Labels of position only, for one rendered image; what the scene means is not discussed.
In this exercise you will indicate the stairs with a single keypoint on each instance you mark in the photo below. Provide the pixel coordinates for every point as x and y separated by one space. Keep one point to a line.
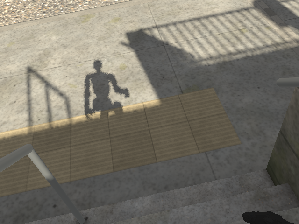
222 201

